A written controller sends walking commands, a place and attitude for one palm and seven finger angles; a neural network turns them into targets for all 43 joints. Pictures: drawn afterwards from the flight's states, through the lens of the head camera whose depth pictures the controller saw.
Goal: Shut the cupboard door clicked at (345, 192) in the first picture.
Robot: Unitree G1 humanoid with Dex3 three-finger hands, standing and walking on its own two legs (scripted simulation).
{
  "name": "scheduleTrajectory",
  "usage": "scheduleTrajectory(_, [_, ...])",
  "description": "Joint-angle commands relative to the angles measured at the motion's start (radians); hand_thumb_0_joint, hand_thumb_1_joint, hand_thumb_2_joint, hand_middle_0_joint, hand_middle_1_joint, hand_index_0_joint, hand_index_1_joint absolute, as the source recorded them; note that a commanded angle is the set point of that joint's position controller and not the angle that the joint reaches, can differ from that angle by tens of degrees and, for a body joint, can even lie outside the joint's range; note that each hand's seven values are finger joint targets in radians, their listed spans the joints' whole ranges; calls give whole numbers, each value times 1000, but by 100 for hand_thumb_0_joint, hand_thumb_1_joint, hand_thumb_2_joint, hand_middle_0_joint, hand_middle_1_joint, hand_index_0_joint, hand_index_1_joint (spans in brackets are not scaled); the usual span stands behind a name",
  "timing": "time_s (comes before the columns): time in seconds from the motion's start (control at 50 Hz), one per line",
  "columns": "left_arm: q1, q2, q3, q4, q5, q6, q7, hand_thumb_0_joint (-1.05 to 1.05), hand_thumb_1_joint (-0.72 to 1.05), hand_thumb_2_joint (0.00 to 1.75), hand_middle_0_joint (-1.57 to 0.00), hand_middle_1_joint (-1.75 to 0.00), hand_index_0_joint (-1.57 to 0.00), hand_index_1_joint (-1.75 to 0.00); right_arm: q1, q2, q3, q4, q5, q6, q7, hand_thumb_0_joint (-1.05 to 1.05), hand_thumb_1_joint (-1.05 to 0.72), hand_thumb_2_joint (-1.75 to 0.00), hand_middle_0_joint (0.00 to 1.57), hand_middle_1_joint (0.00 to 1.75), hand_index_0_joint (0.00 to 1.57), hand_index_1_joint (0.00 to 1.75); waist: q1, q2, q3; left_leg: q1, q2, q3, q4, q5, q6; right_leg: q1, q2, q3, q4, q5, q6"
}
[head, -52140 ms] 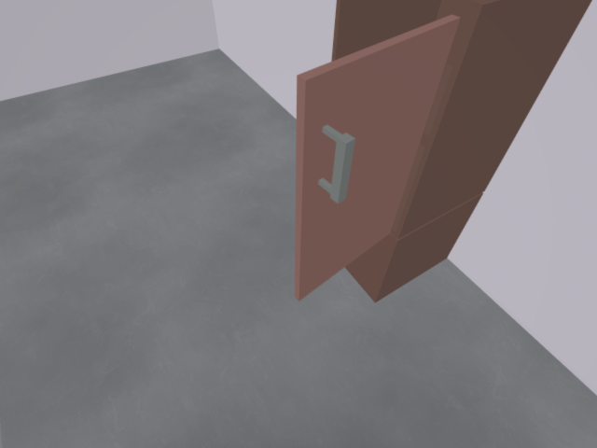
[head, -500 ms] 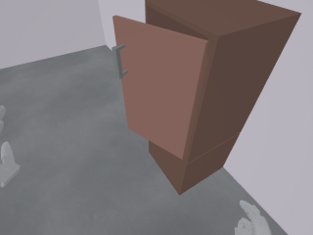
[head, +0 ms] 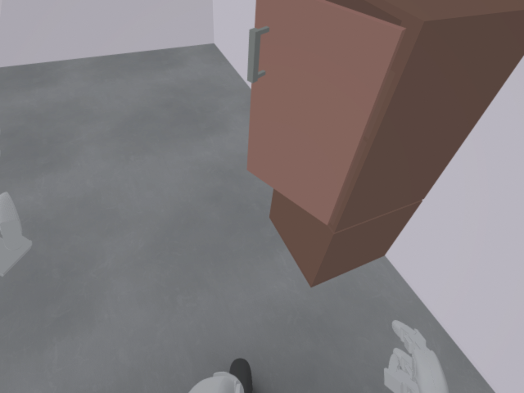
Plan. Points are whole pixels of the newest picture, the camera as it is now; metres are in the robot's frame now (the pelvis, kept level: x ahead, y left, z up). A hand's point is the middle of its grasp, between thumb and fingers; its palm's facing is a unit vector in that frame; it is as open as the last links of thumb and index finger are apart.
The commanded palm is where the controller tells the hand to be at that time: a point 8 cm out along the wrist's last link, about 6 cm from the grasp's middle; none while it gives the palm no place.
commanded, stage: step back with the hand held close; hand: left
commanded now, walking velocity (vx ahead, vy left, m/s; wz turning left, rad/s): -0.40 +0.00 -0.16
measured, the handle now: (258, 54) +0.85 +0.05 +0.12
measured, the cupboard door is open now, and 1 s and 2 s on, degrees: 23 23 23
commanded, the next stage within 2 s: stop stepping back and stand still in 0.16 s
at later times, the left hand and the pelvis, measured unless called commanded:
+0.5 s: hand out of the picture +0.07 +0.28 +0.23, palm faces +0.15 -0.91 -0.38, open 7.4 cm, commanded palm +0.03 +0.35 +0.20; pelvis -0.17 +0.08 +0.04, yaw -11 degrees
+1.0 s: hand out of the picture +0.03 +0.30 +0.20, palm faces +0.17 -0.83 -0.53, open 7.5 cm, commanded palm -0.03 +0.37 +0.20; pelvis -0.24 +0.11 +0.00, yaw -13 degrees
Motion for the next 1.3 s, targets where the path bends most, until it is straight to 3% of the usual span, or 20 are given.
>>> scheduleTrajectory(0.0, [120,198,162,-279,-24,-100,25,0,90,90,-20,-30,-20,-30,-66,-105,-56,-110,2,-49,15,0,-90,-90,20,30,20,30,19,-105,-178,454,18,-33,319,-235,-131,-348,-241,290,-432,-162,-90])
scheduleTrajectory(0.04, [65,178,129,-249,-3,-79,35,0,90,90,-20,-30,-20,-30,-52,-121,-85,-70,-1,-23,28,0,-90,-90,20,30,20,30,28,-268,-115,425,-13,-217,802,-338,-122,-558,-477,567,-550,-233,-236])
scheduleTrajectory(0.08, [-33,154,105,-271,22,-56,31,0,90,90,-20,-30,-20,-30,-49,-92,-51,-86,-6,-7,17,0,-90,-90,20,30,20,30,2,-262,9,357,79,-281,706,-381,-91,-543,-386,347,-430,-87,-144])
scheduleTrajectory(0.14, [-309,155,34,-303,18,-62,29,0,90,90,-20,-30,-20,-30,-109,-147,-21,-63,-7,-26,-35,0,-90,-90,20,30,20,30,-26,231,139,203,102,-228,-125,-189,-90,-267,-144,153,49,142,1])
scheduleTrajectory(0.16, [-322,168,77,-256,18,-74,45,0,90,90,-20,-30,-20,-30,-83,-179,-33,-43,-28,-55,-40,0,-90,-90,20,30,20,30,-8,474,101,79,331,-450,-236,-12,2,-230,-34,97,296,-48,42])
scheduleTrajectory(0.28, [-135,97,49,-367,4,-54,10,0,90,90,-20,-30,-20,-30,-78,-141,-69,-94,-11,-105,24,0,-90,-90,20,30,20,30,15,101,-175,245,334,-423,-254,-425,34,-154,20,77,595,2,79])
scheduleTrajectory(0.46, [223,188,132,-317,-35,58,37,0,90,90,-20,-30,-20,-30,-54,-77,-49,-109,-32,-30,32,0,-90,-90,20,30,20,30,46,365,-194,270,54,-46,-376,-344,-299,335,137,-250,-253,-124,-19])
scheduleTrajectory(0.5, [193,232,148,-316,-36,61,30,0,90,90,-20,-30,-20,-30,-3,-68,-40,-85,7,0,23,0,-90,-90,20,30,20,30,40,-160,-169,312,-43,27,325,-278,-183,154,-174,5,-455,140,-122])
scheduleTrajectory(0.56, [-57,390,300,-323,-30,-2,63,0,90,90,-20,-30,-20,-30,-61,-106,-20,-87,-14,1,13,0,-90,-90,20,30,20,30,1,-182,-25,-166,34,-215,872,-299,-78,74,-504,355,-534,91,-278])
scheduleTrajectory(0.62, [-60,132,71,-38,7,26,55,0,90,90,-20,-30,-20,-30,-62,-156,-60,-74,12,-10,-3,0,-90,-90,20,30,20,30,3,-150,137,-308,95,-194,774,-194,-75,174,-401,330,-468,132,-197])
scheduleTrajectory(0.76, [-175,105,-22,-164,24,24,72,0,90,90,-20,-30,-20,-30,-59,-118,-24,-77,-15,-25,-51,0,-90,-90,20,30,20,30,6,-64,59,334,14,44,114,-174,-45,-17,-226,-32,-253,14,-109])
scheduleTrajectory(0.78, [-155,116,-10,-237,15,17,70,0,90,90,-20,-30,-20,-30,-34,-134,-37,-92,-13,-32,-53,0,-90,-90,20,30,20,30,-8,-14,7,447,47,-16,55,-182,-30,-61,-188,-58,-99,78,-79])
scheduleTrajectory(0.82, [-96,180,82,-391,2,-26,74,0,90,90,-20,-30,-20,-30,-34,-163,-49,-124,-17,-39,-48,0,-90,-90,20,30,20,30,-10,306,-75,594,342,-605,-174,-153,94,-255,-33,-58,259,-103,13])
scheduleTrajectory(0.84, [-53,254,149,-396,6,-49,69,0,90,90,-20,-30,-20,-30,-37,-146,-42,-129,-19,-43,-42,0,-90,-90,20,30,20,30,-1,236,-62,555,388,-656,-226,-113,115,-243,-43,-6,334,-111,14])
scheduleTrajectory(0.96, [175,213,228,-316,2,-32,65,0,90,90,-20,-30,-20,-30,-55,-104,-28,-81,-15,-41,-2,0,-90,-90,20,30,20,30,24,289,-89,62,210,-122,-73,-493,1,261,-54,-76,-87,67,20])
scheduleTrajectory(0.98, [208,184,216,-255,7,-23,67,0,90,90,-20,-30,-20,-30,-41,-100,-35,-85,-9,-35,4,0,-90,-90,20,30,20,30,32,151,-94,-14,146,-64,91,-496,-23,321,-78,-11,-169,42,6])
scheduleTrajectory(1.02, [163,180,191,-167,12,-8,71,0,90,90,-20,-30,-20,-30,-47,-103,-46,-102,-8,-29,6,0,-90,-90,20,30,20,30,30,-283,-43,-169,0,-82,618,-462,-63,215,-419,608,-495,-99,-121])
scheduleTrajectory(1.04, [149,142,172,-115,17,-11,70,0,90,90,-20,-30,-20,-30,-49,-122,-52,-86,-9,-34,7,0,-90,-90,20,30,20,30,20,-211,-4,-152,16,-155,681,-382,-62,142,-406,622,-520,-47,-81])
scheduleTrajectory(1.14, [-18,70,58,66,28,-35,60,0,90,90,-20,-30,-20,-30,-53,-102,-16,-36,-10,-21,-9,0,-90,-90,20,30,20,30,-1,-131,-16,-62,40,-110,535,-193,-78,236,-305,173,-320,670,-43])
scheduleTrajectory(1.28, [-134,104,8,-214,47,-37,73,0,90,90,-20,-30,-20,-30,-116,-103,-25,-112,-2,-54,-36,0,-90,-90,20,30,20,30,62,-183,-50,172,-14,-43,201,-143,-33,266,-303,124,-279,909,15])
